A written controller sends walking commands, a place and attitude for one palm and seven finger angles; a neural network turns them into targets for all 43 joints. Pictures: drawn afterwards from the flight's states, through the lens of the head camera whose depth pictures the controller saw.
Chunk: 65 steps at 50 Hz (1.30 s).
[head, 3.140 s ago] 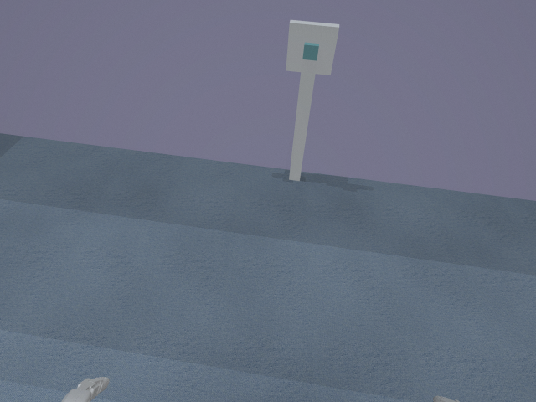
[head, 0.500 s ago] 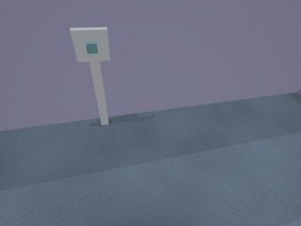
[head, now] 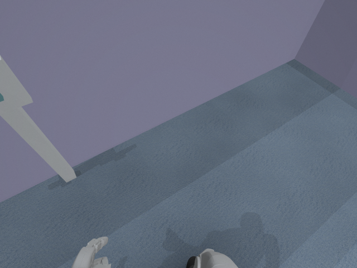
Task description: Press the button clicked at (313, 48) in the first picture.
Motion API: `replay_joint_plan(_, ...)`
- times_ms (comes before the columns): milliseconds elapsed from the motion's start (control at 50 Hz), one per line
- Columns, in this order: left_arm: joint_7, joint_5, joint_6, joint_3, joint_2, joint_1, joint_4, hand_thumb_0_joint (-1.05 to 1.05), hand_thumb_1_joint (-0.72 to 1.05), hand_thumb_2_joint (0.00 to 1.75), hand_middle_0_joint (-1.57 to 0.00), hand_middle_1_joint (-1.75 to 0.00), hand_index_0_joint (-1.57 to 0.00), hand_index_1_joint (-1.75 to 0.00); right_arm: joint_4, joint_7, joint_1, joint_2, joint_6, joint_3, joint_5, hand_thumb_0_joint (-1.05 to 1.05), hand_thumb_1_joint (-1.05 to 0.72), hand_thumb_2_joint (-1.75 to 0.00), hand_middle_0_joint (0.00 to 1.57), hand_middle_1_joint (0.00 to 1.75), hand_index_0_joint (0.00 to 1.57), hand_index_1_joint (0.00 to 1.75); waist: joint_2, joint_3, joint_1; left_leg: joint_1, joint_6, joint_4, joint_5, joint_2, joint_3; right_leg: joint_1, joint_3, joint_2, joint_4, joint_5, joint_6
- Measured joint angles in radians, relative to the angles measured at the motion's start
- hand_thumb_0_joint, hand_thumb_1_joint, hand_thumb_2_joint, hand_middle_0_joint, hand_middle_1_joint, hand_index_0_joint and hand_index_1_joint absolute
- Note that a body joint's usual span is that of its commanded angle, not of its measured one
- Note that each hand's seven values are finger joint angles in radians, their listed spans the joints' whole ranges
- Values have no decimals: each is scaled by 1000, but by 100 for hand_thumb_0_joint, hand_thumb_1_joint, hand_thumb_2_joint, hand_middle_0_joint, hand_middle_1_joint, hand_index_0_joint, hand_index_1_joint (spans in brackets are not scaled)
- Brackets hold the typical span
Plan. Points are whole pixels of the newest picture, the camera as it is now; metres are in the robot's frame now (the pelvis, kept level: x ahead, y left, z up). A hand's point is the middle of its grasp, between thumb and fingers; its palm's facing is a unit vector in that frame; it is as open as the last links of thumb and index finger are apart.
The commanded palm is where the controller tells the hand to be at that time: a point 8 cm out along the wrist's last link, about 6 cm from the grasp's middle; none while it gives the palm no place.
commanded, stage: turn to face it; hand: left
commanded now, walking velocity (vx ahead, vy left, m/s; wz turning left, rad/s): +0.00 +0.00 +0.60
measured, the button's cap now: out of the picture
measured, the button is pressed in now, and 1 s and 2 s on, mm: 0 0 0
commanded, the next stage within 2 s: take the last steps up to it in 1.04 s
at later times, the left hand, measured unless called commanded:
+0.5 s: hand out of the picture +0.10 +0.25 -0.16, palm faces +0.25 -0.95 -0.17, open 7.4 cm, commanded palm none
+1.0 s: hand out of the picture +0.06 +0.19 -0.12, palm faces +0.46 -0.84 -0.28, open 7.4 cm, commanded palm none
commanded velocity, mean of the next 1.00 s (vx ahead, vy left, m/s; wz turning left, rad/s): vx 0.00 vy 0.00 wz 0.50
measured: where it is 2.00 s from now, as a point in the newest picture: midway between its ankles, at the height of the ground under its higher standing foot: (160, 266)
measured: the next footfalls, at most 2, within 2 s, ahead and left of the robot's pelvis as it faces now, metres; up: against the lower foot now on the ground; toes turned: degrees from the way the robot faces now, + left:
left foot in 0.36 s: +0.13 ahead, +0.14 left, +0.00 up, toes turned +17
right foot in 0.90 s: +0.15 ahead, -0.11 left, +0.00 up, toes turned +22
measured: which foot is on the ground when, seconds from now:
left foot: up 0.00-0.34, down 0.36-0.90, up 0.92-1.00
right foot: down 0.00-0.36, up 0.38-0.88, down 0.90-1.00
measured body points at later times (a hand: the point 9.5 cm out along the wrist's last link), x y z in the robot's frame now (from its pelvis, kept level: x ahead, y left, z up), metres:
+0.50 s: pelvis +0.07 +0.05 +0.02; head +0.09 +0.09 +0.47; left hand +0.08 +0.30 -0.15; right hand +0.16 -0.18 -0.11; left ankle +0.09 +0.13 -0.71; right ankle +0.07 -0.10 -0.64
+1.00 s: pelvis +0.07 -0.03 +0.03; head +0.10 -0.05 +0.48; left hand +0.04 +0.23 -0.10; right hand +0.24 -0.24 -0.13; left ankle +0.05 +0.11 -0.65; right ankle +0.11 -0.13 -0.71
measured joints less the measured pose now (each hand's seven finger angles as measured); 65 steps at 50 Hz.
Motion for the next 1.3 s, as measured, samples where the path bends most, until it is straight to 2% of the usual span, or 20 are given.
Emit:
replay_joint_plan(20, 9, -5, -2, -3, -4, -1, 3, 1, 91, 90, -20, -30, -20, -30, -5, -4, -28, -4, 6, -2, 2, 1, -91, -90, 20, 30, 20, 29, 7, 11, -2, -70, 2, 124, 14, -11, -67, 19, 1, 9, 4, -38, 0)
replay_joint_plan(60, 26, -9, -2, -10, -9, 10, 15, 1, 91, 90, -20, -30, -20, -30, -23, -9, -86, -11, 13, -4, 0, 1, -91, -90, 20, 30, 20, 29, 10, 10, 0, -189, 4, 237, 53, -27, -140, 61, 10, 22, -34, -60, 9)
replay_joint_plan(100, 41, -6, 1, -16, -17, 27, 36, 1, 91, 90, -20, -30, -20, -30, -47, -13, -140, -18, 15, -5, -7, 1, -91, -90, 20, 30, 20, 29, 14, -7, -4, -275, 6, 214, 95, -30, -175, 101, 15, 26, -90, -42, 25)
replay_joint_plan(140, 55, -7, 4, -11, -22, 39, 51, 0, 93, 90, -20, -30, -20, -30, -73, -16, -175, -21, 15, -5, -10, 1, -91, -90, 20, 30, 20, 29, 21, -32, -11, -325, 6, 113, 130, -32, -193, 134, 9, 22, -135, -32, 25)
replay_joint_plan(220, 55, 0, 18, -15, -23, 46, 63, -1, 93, 90, -20, -30, -20, -30, -89, -17, -204, -29, 25, -9, -13, 1, -94, -90, 20, 30, 19, 29, 31, -77, -5, -325, 3, -102, 180, -44, -186, 186, -26, 4, -169, -48, 41)
replay_joint_plan(340, 52, 3, 38, -6, -17, 65, 41, 0, 92, 90, -20, -30, -20, -30, -92, 8, -207, -35, 50, -10, -14, 1, -94, -90, 20, 30, 19, 29, 0, -94, 30, -216, 6, -319, 186, -77, -135, 212, -97, -46, -102, -125, 80)
replay_joint_plan(360, 52, 1, 43, -3, -14, 74, 36, 0, 92, 90, -20, -30, -20, -30, -99, 12, -204, -38, 49, -10, -15, 1, -93, -90, 20, 30, 19, 29, -4, -95, 32, -187, 15, -376, 215, -82, -130, 204, -110, -57, -70, -146, 89)
replay_joint_plan(380, 51, -2, 50, 1, -6, 80, 33, 0, 92, 90, -20, -30, -20, -30, -103, 14, -205, -35, 47, -11, -18, 1, -93, -90, 20, 30, 19, 29, -21, -94, 33, -189, 46, -383, 212, -100, -129, 186, -112, -80, -27, -172, 101)
replay_joint_plan(440, 52, -3, 76, 16, 16, 100, 34, 0, 92, 90, -20, -30, -20, -30, -122, 13, -221, -28, 37, -6, -25, 1, -92, -90, 20, 30, 20, 29, -43, -74, 43, -200, 112, -384, 217, -128, -127, 73, -3, -75, 238, -333, 138)
replay_joint_plan(520, 46, 0, 89, 31, 36, 115, 49, 1, 92, 90, -20, -30, -20, -30, -138, 1, -226, -25, 27, -3, -20, 1, -92, -90, 20, 30, 20, 29, -34, -57, 44, -170, 122, -498, 286, -154, -151, -32, 91, -70, 452, -252, 164)
replay_joint_plan(600, 47, -2, 92, 38, 54, 130, 47, 1, 92, 90, -20, -30, -19, -30, -139, 1, -222, -33, 28, -7, -15, 1, -92, -90, 20, 30, 20, 29, -21, -61, 47, -147, 123, -590, 343, -173, -186, -48, 139, -82, 451, -190, 187)
replay_joint_plan(680, 51, -4, 99, 42, 63, 128, 39, 1, 91, 90, -20, -30, -19, -30, -139, 5, -224, -45, 37, -17, -16, 1, -91, -90, 21, 30, 20, 30, -8, -69, 44, -144, 117, -624, 371, -187, -231, -11, 156, -83, 353, -206, 199)
replay_joint_plan(820, 53, -10, 93, 26, 48, 92, 8, 1, 91, 90, -20, -30, -19, -30, -149, 10, -246, -77, 56, -35, -21, 1, -91, -90, 21, 30, 20, 30, 18, -68, 26, -174, 85, -614, 395, -208, -304, 80, 152, -45, 137, -257, 186)
replay_joint_plan(900, 52, -12, 69, 9, 27, 97, -21, 1, 91, 90, -20, -30, -19, -30, -159, 15, -252, -101, 71, -48, -16, 1, -91, -90, 21, 30, 20, 30, 33, -82, 30, -216, 52, -555, 384, -228, -335, 194, 135, -25, -123, -162, 157)
replay_joint_plan(940, 55, -2, 60, -2, 5, 106, -21, 1, 91, 90, -20, -30, -20, -30, -154, 14, -261, -116, 82, -60, -14, 1, -91, -90, 20, 30, 20, 29, 56, -80, 38, -273, 35, -397, 210, -232, -338, 196, 116, -21, -118, -145, 118)
replay_joint_plan(980, 56, 0, 63, -12, -11, 125, -22, 1, 91, 90, -20, -30, -20, -30, -153, 18, -259, -126, 92, -66, -19, 1, -91, -90, 20, 30, 20, 29, 61, -87, 38, -330, 29, -200, 134, -238, -317, 214, 94, -35, -133, -134, 99)
replay_joint_plan(1040, 55, -2, 59, -19, -23, 150, -14, 1, 91, 90, -20, -30, -20, -30, -149, 25, -263, -133, 93, -66, -21, 1, -91, -90, 20, 30, 20, 29, 51, -86, 41, -368, 12, 0, 163, -212, -281, 246, 75, -53, -177, -110, 91)
replay_joint_plan(1080, 54, -1, 53, -23, -28, 162, -7, 1, 91, 90, -20, -30, -20, -30, -145, 27, -265, -132, 90, -64, -19, 1, -91, -90, 20, 30, 20, 29, 44, -81, 41, -362, -1, 46, 183, -190, -271, 258, 60, -63, -194, -101, 89)
replay_joint_plan(1200, 51, 6, 39, -28, -30, 195, 13, 1, 91, 90, -20, -30, -20, -30, -116, 25, -278, -123, 100, -51, -17, 1, -91, -90, 20, 30, 19, 29, 25, -66, 64, -261, -18, -73, 141, -145, -253, 261, 14, -84, -201, -99, 89)
replay_joint_plan(1300, 42, 13, 24, -22, -14, 243, 56, 1, 91, 90, -20, -30, -20, -30, -100, 31, -298, -105, 85, -32, -17, 1, -91, -90, 20, 30, 19, 29, 7, -69, 102, -157, 3, -264, 90, -138, -208, 258, -15, -97, -206, -99, 107)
